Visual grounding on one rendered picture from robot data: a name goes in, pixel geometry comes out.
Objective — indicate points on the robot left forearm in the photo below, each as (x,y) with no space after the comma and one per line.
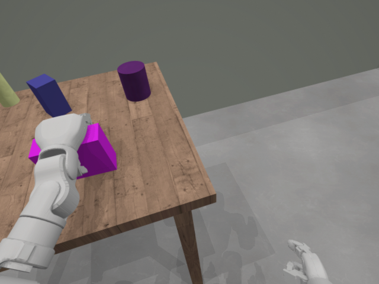
(32,240)

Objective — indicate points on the sponge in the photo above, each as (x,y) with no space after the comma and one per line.
(95,153)

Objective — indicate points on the table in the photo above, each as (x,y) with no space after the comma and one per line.
(159,172)

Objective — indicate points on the left robot hand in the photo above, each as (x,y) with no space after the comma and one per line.
(68,130)

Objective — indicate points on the right robot hand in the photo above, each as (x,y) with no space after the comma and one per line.
(311,265)

